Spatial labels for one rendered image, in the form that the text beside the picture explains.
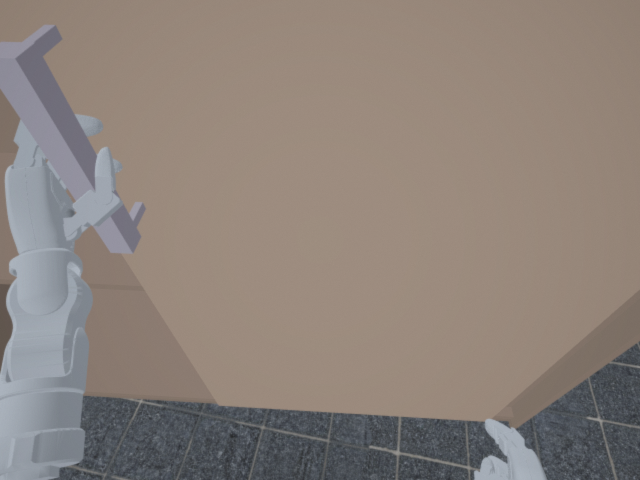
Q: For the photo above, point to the robot left hand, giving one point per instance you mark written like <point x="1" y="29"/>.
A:
<point x="36" y="197"/>

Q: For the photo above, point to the handle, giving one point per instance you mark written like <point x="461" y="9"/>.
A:
<point x="31" y="89"/>

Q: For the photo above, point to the left robot forearm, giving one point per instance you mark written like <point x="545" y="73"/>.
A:
<point x="44" y="368"/>

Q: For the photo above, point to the robot right hand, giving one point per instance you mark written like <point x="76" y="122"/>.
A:
<point x="523" y="463"/>

